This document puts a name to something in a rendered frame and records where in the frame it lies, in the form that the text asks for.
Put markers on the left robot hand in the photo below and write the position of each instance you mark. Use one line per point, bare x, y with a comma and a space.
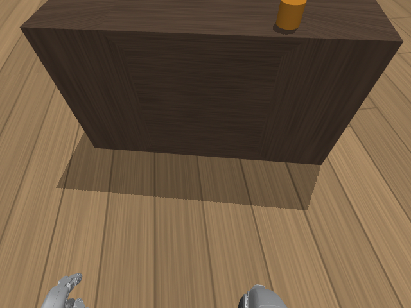
57, 297

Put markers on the can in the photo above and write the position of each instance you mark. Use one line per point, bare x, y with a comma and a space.
290, 14

